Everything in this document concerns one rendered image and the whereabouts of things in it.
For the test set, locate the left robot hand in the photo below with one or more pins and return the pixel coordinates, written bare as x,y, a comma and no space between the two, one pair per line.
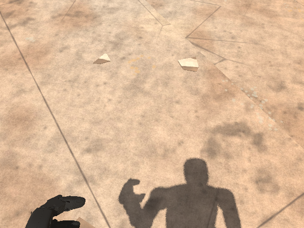
42,217

